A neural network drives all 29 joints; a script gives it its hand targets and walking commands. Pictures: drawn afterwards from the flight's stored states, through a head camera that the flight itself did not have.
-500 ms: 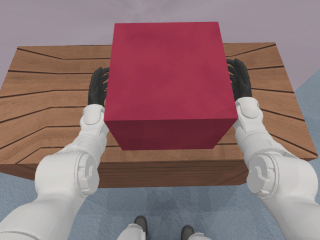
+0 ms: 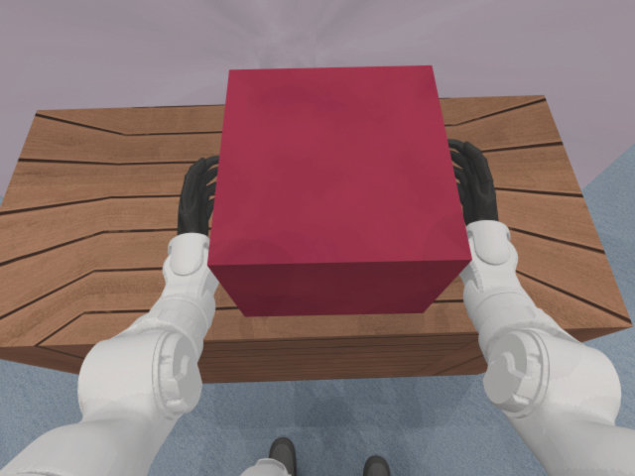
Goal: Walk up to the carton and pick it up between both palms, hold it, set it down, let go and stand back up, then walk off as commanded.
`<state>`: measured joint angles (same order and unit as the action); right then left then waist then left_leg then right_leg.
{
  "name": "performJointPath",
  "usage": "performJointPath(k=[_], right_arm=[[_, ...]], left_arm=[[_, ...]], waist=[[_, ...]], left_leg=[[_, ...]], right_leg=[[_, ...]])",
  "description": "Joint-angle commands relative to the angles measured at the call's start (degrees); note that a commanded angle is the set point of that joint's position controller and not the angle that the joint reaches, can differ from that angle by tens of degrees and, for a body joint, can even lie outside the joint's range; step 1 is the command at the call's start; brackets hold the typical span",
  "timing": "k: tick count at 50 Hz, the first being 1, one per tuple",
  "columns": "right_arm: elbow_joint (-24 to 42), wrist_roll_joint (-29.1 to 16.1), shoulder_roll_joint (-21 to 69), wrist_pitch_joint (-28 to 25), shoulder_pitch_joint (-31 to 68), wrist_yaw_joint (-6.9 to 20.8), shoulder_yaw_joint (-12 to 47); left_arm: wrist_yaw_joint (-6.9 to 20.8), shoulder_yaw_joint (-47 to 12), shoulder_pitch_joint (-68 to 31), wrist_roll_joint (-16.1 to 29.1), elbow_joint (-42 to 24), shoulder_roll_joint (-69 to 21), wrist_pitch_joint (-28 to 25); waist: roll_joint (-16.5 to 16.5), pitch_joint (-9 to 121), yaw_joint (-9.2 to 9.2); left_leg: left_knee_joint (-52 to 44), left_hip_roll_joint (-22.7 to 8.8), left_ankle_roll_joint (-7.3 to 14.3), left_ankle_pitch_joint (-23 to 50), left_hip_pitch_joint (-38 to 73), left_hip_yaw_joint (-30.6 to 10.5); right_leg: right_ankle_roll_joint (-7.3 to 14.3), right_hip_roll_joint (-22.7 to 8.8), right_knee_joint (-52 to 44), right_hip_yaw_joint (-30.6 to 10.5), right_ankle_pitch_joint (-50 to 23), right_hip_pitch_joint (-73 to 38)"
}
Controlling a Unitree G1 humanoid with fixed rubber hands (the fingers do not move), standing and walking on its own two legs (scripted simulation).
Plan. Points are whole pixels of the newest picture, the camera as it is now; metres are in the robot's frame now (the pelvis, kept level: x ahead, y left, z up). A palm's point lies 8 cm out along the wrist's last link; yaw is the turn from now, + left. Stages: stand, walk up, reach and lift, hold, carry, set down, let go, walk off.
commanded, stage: reach and lift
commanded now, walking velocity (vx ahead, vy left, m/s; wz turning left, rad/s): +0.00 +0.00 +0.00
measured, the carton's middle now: (332, 199) +0.47 +0.01 -0.03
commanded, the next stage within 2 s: none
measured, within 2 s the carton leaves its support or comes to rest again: leaves its support in 1.12 s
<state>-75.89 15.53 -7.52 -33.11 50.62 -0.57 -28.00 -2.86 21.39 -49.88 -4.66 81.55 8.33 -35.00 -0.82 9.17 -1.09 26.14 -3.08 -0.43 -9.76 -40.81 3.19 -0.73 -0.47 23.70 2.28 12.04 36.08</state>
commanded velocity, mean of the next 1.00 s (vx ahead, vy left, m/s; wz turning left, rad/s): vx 0.00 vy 0.00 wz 0.00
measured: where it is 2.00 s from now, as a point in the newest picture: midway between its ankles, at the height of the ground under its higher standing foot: outside the picture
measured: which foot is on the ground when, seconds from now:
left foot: down 0.00-1.00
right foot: down 0.00-1.00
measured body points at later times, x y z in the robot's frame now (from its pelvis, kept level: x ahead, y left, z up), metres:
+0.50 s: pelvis -0.01 +0.00 +0.00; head +0.12 +0.01 +0.43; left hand +0.42 +0.19 +0.00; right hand +0.44 -0.17 +0.03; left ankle +0.00 +0.12 -0.73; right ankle -0.04 -0.13 -0.73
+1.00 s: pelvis -0.01 +0.00 +0.00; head +0.08 +0.00 +0.44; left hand +0.39 +0.19 +0.00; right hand +0.42 -0.17 +0.02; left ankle +0.00 +0.12 -0.73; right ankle -0.04 -0.13 -0.73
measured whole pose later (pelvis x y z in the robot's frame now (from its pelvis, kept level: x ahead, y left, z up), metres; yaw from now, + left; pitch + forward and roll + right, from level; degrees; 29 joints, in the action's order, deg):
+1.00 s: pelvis -0.01 +0.00 +0.00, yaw +1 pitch +25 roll -2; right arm -78.5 3.1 -9.8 -34.2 46.8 -5.3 -8.3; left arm -4.9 6.0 -44.7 10.0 82.5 7.8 -36.2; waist -2.6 14.7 -1.2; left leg 28.2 -3.7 -0.7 -9.2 -44.3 1.6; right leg -0.4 0.3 24.0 3.8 10.9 38.2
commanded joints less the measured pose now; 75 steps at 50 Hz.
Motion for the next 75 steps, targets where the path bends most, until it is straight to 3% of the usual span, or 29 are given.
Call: performJointPath(k=[1,8,14,21,29,43,53,59,63,67,75], right_arm=[[-5.8,8.2,30.7,0.8,17.0,8.1,14.1],[-3.9,8.3,32.0,-3.6,19.6,7.2,16.1],[-4.2,8.2,31.5,-7.7,22.0,6.5,17.6],[-8.9,8.3,30.0,-10.1,20.9,6.3,18.3],[-9.6,5.5,29.7,-8.2,20.2,5.4,21.1],[0.2,-1.3,33.8,-5.7,24.4,5.1,30.8],[13.0,-8.1,39.3,0.5,26.5,4.7,39.7],[24.4,-13.5,44.5,6.7,27.4,4.0,45.8],[29.9,-17.6,46.2,12.4,26.4,3.7,48.2],[32.9,-20.1,44.6,17.5,26.3,3.5,48.1],[30.4,-19.8,39.6,24.3,28.6,3.6,39.5]], left_arm=[[7.7,-11.3,-18.8,-7.9,0.0,-26.7,0.1],[7.3,-13.6,-21.6,-6.3,-1.8,-29.7,-3.4],[7.3,-13.9,-22.7,-5.5,-1.0,-30.2,-6.2],[7.3,-14.6,-20.6,-5.3,2.2,-30.7,-7.4],[7.1,-17.0,-20.1,-2.8,1.3,-30.3,-5.7],[6.8,-24.3,-26.5,3.5,-6.1,-34.3,-5.0],[6.3,-32.0,-31.3,8.7,-18.3,-39.5,-1.8],[5.9,-36.5,-35.5,12.9,-27.4,-42.7,1.6],[5.3,-39.1,-38.3,14.8,-34.5,-43.5,5.4],[5.4,-38.2,-38.5,14.1,-37.2,-42.0,10.5],[7.6,-29.8,-37.1,9.1,-34.3,-39.1,21.1]], waist=[[0.7,29.2,-0.83],[1.0,34.5,0.24],[0.7,36.1,0.01],[-0.4,36.6,-0.49],[0.4,36.9,-0.59],[-0.4,43.0,0.35],[-0.3,46.4,1.54],[0.1,47.9,2.44],[-0.9,44.9,2.61],[-1.2,38.0,2.0],[1.7,23.0,0.73]], left_leg=[[3.1,2.3,-1.8,27.2,21.5,2.7],[3.3,2.4,-2.2,30.3,22.1,2.9],[3.7,2.3,-2.4,32.9,22.1,2.8],[3.8,2.0,-2.6,33.8,22.9,2.7],[4.0,2.2,-2.5,31.4,23.4,2.6],[5.4,2.5,-2.7,31.1,20.4,0.8],[4.8,3.0,-2.4,27.2,19.4,-0.7],[4.2,3.4,-1.9,24.9,19.2,-2.2],[3.1,3.4,-2.4,23.5,22.7,-3.3],[0.0,3.6,-2.3,18.5,26.0,-3.5],[-7.2,4.2,-0.8,7.1,32.0,-2.1]], right_leg=[[-0.6,1.1,1.3,4.0,-32.6,-12.0],[-1.2,1.6,1.4,4.2,-37.7,-14.2],[-1.4,1.8,2.0,4.7,-40.7,-14.8],[-1.1,2.8,1.1,4.9,-36.1,-11.7],[-0.8,3.3,0.5,4.2,-31.2,-10.0],[-1.3,3.6,3.7,2.8,-36.8,-15.4],[-1.8,3.7,3.9,1.7,-35.0,-20.4],[-2.3,3.5,4.1,0.3,-33.7,-24.7],[-2.3,3.6,2.3,-0.5,-28.2,-23.8],[-2.2,3.2,-1.0,-1.0,-19.2,-21.9],[-1.2,2.1,-7.6,-1.0,-3.5,-21.0]])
